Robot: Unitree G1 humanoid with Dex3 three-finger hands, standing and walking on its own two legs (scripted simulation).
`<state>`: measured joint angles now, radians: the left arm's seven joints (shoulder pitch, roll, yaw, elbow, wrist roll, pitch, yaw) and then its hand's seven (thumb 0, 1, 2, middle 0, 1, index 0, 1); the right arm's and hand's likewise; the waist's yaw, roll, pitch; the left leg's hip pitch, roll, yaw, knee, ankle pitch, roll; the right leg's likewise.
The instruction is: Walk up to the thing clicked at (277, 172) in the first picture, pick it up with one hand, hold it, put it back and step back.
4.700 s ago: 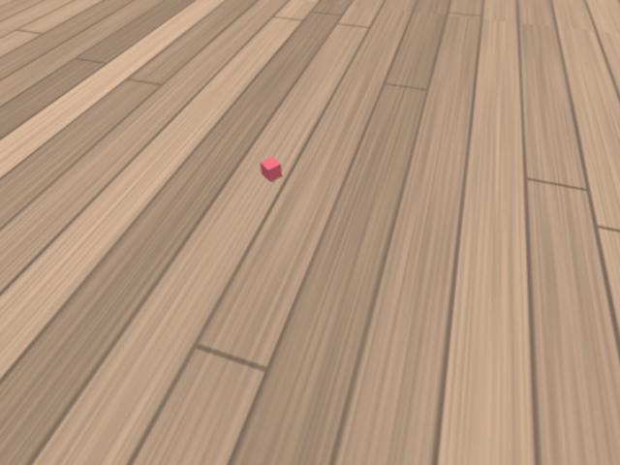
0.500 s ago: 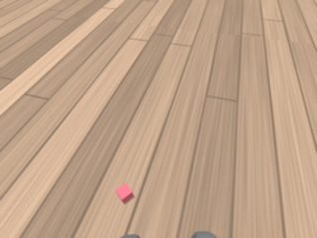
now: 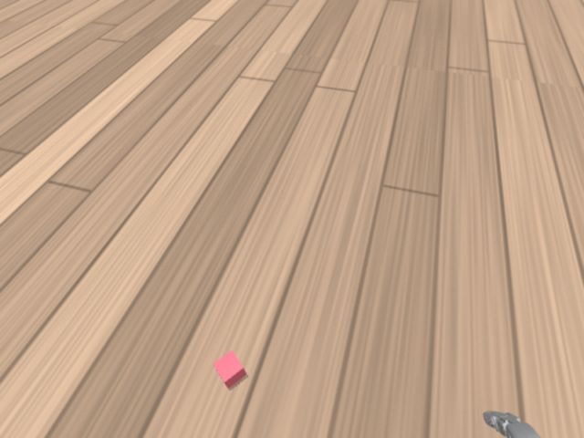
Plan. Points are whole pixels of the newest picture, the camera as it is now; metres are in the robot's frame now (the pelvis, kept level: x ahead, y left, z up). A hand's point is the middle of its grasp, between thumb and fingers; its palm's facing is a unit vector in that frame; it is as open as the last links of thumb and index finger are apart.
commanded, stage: walk up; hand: left
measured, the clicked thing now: (229, 369) +0.43 +0.25 -0.74
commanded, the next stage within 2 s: stand in 0.90 s
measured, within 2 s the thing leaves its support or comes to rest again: neither
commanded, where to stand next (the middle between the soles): +0.04 +0.00 m, yaw +1 degrees
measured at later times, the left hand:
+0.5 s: hand out of the picture +0.11 +0.25 -0.15, palm faces -0.03 -0.94 -0.33, open 7.4 cm
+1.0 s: hand out of the picture +0.09 +0.26 -0.15, palm faces -0.03 -0.94 -0.34, open 7.4 cm
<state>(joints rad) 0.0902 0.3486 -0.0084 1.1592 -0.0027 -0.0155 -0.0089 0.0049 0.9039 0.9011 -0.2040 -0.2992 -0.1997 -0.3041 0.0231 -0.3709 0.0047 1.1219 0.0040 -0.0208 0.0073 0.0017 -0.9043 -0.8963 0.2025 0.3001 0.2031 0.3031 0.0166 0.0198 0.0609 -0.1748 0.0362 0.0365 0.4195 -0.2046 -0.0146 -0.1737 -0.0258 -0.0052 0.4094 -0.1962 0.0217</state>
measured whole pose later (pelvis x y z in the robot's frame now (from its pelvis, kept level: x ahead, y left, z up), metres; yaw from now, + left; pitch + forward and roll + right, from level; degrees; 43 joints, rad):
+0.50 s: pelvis +0.01 +0.00 +0.01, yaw -1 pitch -2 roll +0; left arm 0.05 0.34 0.01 1.18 0.01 0.00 -0.01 0.00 0.90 0.90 -0.20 -0.30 -0.20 -0.30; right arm 0.09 -0.36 0.00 1.18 -0.01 -0.02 0.00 0.00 -0.90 -0.90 0.20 0.30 0.20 0.30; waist -0.02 0.00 0.05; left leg -0.11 0.03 0.06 0.32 -0.18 -0.01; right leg -0.12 -0.03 0.01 0.32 -0.17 0.03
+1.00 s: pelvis +0.01 +0.01 +0.01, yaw -1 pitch -2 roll +0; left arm 0.09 0.34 0.01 1.16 0.01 0.00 -0.01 0.00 0.90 0.90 -0.20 -0.30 -0.20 -0.30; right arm 0.08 -0.35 0.00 1.15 -0.01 -0.01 0.00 0.00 -0.90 -0.90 0.20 0.30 0.20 0.30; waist -0.01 0.00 0.05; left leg -0.10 0.02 0.05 0.32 -0.17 -0.01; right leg -0.11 -0.04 0.01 0.32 -0.17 0.03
